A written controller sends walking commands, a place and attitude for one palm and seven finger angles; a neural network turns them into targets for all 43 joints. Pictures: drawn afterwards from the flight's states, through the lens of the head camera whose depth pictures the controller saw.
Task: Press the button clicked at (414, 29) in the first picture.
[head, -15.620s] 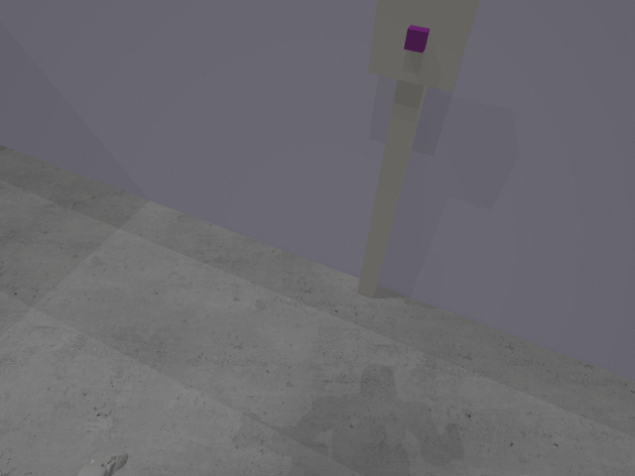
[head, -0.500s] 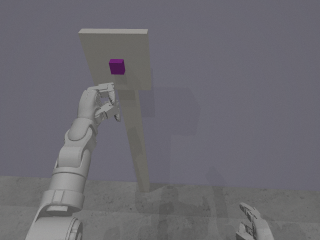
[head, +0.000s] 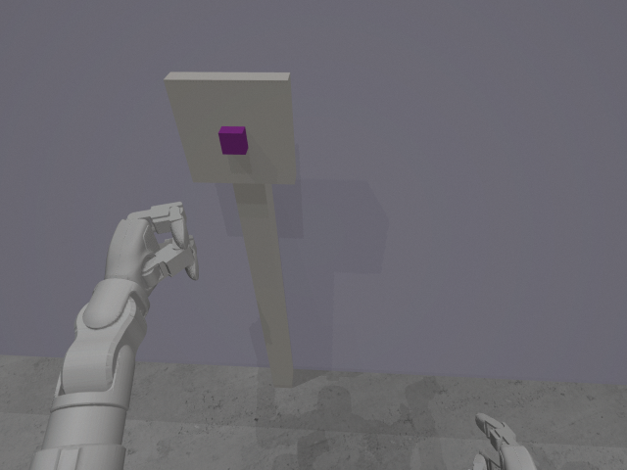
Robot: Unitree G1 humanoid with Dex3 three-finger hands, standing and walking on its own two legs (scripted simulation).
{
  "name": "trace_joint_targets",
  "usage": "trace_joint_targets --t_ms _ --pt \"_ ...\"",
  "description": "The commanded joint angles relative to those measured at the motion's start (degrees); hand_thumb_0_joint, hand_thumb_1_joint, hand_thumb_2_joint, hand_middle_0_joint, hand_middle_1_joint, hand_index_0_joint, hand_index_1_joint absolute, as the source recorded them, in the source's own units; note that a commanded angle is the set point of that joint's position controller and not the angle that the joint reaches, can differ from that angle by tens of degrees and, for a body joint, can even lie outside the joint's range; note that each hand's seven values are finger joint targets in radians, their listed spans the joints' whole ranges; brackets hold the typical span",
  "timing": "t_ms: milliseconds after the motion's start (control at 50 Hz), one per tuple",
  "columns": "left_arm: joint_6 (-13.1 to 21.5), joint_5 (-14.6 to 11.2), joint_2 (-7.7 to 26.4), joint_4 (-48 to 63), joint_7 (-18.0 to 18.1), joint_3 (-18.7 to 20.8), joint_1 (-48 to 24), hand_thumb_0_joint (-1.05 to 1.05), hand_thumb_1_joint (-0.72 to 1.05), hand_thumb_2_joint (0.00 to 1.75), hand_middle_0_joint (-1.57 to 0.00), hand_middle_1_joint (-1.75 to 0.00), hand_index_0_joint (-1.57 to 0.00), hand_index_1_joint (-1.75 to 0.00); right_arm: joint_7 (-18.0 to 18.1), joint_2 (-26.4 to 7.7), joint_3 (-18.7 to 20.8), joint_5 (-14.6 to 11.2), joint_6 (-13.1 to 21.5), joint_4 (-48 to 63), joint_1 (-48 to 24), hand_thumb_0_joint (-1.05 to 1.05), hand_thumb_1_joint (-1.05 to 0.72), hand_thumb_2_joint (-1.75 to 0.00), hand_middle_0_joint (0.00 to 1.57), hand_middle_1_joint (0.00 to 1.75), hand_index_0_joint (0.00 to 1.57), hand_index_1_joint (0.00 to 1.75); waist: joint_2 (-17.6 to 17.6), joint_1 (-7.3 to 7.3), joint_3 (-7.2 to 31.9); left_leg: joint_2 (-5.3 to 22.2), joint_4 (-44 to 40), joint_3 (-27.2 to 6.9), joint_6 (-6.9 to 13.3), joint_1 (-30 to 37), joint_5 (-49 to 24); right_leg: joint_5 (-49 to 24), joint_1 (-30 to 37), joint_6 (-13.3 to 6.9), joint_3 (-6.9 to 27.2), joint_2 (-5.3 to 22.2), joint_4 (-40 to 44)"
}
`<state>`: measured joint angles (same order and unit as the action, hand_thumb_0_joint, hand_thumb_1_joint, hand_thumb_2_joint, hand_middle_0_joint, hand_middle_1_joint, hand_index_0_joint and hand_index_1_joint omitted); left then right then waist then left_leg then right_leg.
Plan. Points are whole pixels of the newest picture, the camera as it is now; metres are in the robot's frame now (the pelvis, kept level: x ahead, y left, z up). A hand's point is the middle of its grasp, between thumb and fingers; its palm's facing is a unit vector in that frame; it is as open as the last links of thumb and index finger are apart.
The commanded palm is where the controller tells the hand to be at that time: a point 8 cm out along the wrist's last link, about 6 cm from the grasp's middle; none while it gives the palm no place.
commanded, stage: draw the hand back to the body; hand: left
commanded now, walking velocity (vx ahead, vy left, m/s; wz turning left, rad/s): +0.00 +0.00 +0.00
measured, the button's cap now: (234, 139) +0.54 +0.18 +0.18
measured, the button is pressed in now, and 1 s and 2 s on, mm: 0 0 0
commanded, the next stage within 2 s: step back with the hand held close in 1.10 s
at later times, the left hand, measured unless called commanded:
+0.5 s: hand (116, 308) +0.23 +0.22 +0.17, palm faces +0.35 -0.90 -0.28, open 3.1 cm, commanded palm +0.18 +0.26 +0.17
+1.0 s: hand (54, 355) +0.17 +0.26 +0.17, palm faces +0.44 -0.82 -0.37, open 3.1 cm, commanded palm +0.12 +0.29 +0.18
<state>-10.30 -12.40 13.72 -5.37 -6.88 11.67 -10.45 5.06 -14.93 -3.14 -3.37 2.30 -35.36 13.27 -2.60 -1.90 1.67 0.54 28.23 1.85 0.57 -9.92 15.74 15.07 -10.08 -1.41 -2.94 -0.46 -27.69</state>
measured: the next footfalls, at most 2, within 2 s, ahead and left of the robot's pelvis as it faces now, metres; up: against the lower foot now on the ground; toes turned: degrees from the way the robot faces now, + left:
none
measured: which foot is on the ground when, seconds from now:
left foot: down 0.00-1.00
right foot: down 0.00-1.00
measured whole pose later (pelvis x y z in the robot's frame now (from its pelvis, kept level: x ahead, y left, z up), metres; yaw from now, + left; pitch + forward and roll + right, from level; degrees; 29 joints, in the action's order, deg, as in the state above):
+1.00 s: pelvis +0.00 +0.01 +0.01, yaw +1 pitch -6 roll -1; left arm 6.1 -2.1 17.1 27.2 6.6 15.4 30.2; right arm 4.6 -13.1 -1.8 1.0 5.0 -35.6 10.5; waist -3.7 -5.0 -1.6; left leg -0.3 23.1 1.5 1.6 -3.6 13.7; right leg 12.0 -2.5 -0.2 -3.2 0.1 -20.4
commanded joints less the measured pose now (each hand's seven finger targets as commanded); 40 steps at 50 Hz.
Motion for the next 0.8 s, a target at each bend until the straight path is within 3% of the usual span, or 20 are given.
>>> trace_joint_targets --t_ms 0,60,100,120,140,160,200,240,260,320,400,480,560,660,780 --pt "4.2 -1.6 8.8 18.1 -1.1 1.7 -22.1 0.00 0.90 0.90 -1.30 -1.50 -1.30 -1.50 1.0 -4.9 1.6 0.3 5.2 10.0 -11.6 0.00 -0.90 -0.90 0.20 0.30 0.20 0.30 0.5 0.48 9.4 -0.9 -3.9 -2.3 1.5 3.5 -7.4 -7.6 0.3 0.1 1.4 -0.1 5.6" --pt "2.9 -2.2 9.1 17.0 -2.3 2.3 -17.2 0.00 0.90 0.90 -1.30 -1.50 -1.30 -1.50 1.3 -5.0 1.5 0.3 5.5 9.5 -11.7 0.00 -0.90 -0.90 0.20 0.30 0.20 0.30 1.9 0.06 9.2 -1.1 -3.8 -2.3 1.5 3.2 -6.7 -6.5 0.5 0.1 1.4 -0.1 6.0" --pt "1.6 -2.6 9.5 18.6 -2.9 3.3 -13.6 0.00 0.90 0.90 -1.30 -1.50 -1.30 -1.50 1.2 -4.8 1.2 0.2 5.6 10.0 -12.4 0.00 -0.90 -0.90 0.20 0.30 0.20 0.30 1.0 -0.82 9.1 -1.1 -4.4 -2.4 1.3 2.8 -7.1 -7.2 1.4 0.0 1.2 0.1 5.7" --pt "8.4 3.8 13.9 26.7 3.6 2.3 -10.6 0.00 0.90 0.90 -1.30 -1.50 -1.30 -1.50 1.0 -4.2 1.6 2.3 6.4 9.7 -12.3 0.00 -0.90 -0.90 0.20 0.30 0.20 0.30 -0.3 -0.94 3.9 -1.1 -5.7 -1.6 1.6 3.2 -7.3 -6.6 0.1 0.2 2.6 0.9 9.2" --pt "10.2 4.7 10.0 21.9 6.3 1.1 -2.8 0.00 0.90 0.90 -1.30 -1.50 -1.30 -1.50 0.8 -4.1 1.4 2.8 6.3 8.3 -11.8 0.00 -0.90 -0.90 0.20 0.30 0.20 0.30 0.8 -0.72 2.2 -0.8 -6.6 -1.9 1.4 2.9 -6.7 -5.8 0.2 0.1 2.0 0.9 9.2" --pt "11.1 4.8 9.4 22.8 7.3 0.8 0.8 0.00 0.90 0.90 -1.30 -1.50 -1.30 -1.50 0.3 -4.3 1.5 2.9 6.1 8.5 -11.8 0.00 -0.90 -0.90 0.20 0.30 0.20 0.30 3.7 -1.27 2.2 -0.7 -6.8 -2.3 1.4 2.2 -7.1 -5.8 0.8 0.1 2.0 0.7 9.6" --pt "13.1 6.1 10.1 27.1 8.9 0.8 2.5 0.00 0.90 0.90 -1.30 -1.50 -1.30 -1.50 -0.1 -4.0 1.6 3.2 5.1 8.9 -11.7 0.00 -0.90 -0.90 0.20 0.30 0.20 0.30 3.7 -1.07 4.7 -0.2 -7.5 -2.0 1.5 4.1 -8.8 -7.8 3.9 0.2 2.2 0.8 9.2" --pt "14.7 7.1 11.0 29.5 10.2 2.0 3.8 0.00 0.90 0.90 -1.30 -1.50 -1.30 -1.50 -0.2 -3.7 1.7 3.5 4.5 8.8 -11.9 0.00 -0.90 -0.90 0.20 0.30 0.20 0.30 1.7 -0.92 5.5 -0.3 -7.8 -1.5 1.4 5.3 -9.6 -8.7 5.0 0.2 2.5 0.8 9.8" --pt "15.3 7.5 11.6 29.5 10.6 2.2 4.6 0.00 0.90 0.90 -1.30 -1.50 -1.30 -1.50 -0.2 -3.7 1.8 3.7 4.3 8.4 -12.0 0.00 -0.90 -0.90 0.20 0.30 0.20 0.30 2.5 -0.83 4.1 -0.2 -8.1 -1.5 1.4 5.3 -9.3 -7.9 4.7 0.2 2.7 0.6 10.8" --pt "17.2 8.7 11.2 33.5 11.9 1.9 4.8 0.00 0.90 0.90 -1.30 -1.50 -1.30 -1.50 -0.1 -3.2 1.7 3.9 4.2 8.4 -12.3 0.00 -0.90 -0.90 0.20 0.30 0.20 0.30 -2.2 -0.57 4.6 -0.3 -9.0 -1.6 1.2 7.1 -9.3 -7.3 5.3 -0.1 2.5 0.7 11.3" --pt "18.5 9.3 11.2 35.7 12.7 2.7 11.1 0.00 0.90 0.90 -1.30 -1.50 -1.30 -1.50 -0.1 -3.2 2.0 4.4 4.4 8.0 -12.2 0.00 -0.90 -0.90 0.20 0.30 0.20 0.30 -1.0 -1.04 4.9 -0.1 -9.3 -2.0 1.2 7.9 -11.5 -9.0 6.9 -0.2 2.2 0.6 11.3" --pt "18.9 9.4 10.2 35.5 12.8 3.0 18.5 0.00 0.90 0.90 -1.30 -1.50 -1.30 -1.50 -0.4 -3.3 2.4 4.4 4.1 8.0 -12.5 0.00 -0.90 -0.90 0.20 0.30 0.20 0.30 0.9 -1.36 1.7 0.1 -9.9 -2.2 1.2 6.8 -11.4 -8.2 6.5 -0.1 2.1 0.5 11.9" --pt "19.4 9.5 11.9 37.3 12.9 6.1 26.5 0.00 0.90 0.90 -1.30 -1.50 -1.30 -1.50 -0.7 -3.6 3.1 4.6 3.8 8.2 -12.3 0.00 -0.90 -0.90 0.20 0.30 0.20 0.30 2.7 -2.11 1.8 0.2 -9.3 -2.1 1.3 6.3 -13.8 -10.5 7.6 -0.1 2.0 0.4 11.5" --pt "19.9 9.7 13.4 42.9 13.2 8.6 31.2 0.00 0.90 0.90 -1.30 -1.50 -1.30 -1.50 -0.9 -3.5 3.4 4.4 3.9 9.0 -11.6 0.00 -0.90 -0.90 0.20 0.30 0.20 0.30 -1.1 -2.31 2.0 0.4 -8.7 -2.2 0.7 5.6 -15.4 -12.1 8.0 -0.3 2.2 0.3 10.7" --pt "20.1 9.6 13.0 44.6 13.5 9.9 36.9 0.00 0.90 0.90 -1.30 -1.50 -1.30 -1.50 -0.5 -3.3 3.5 4.2 4.8 9.5 -10.9 0.00 -0.90 -0.90 0.20 0.30 0.20 0.30 -1.5 -2.31 -1.4 0.8 -9.0 -2.5 0.4 4.7 -13.4 -9.6 5.7 -0.2 2.0 0.1 10.9"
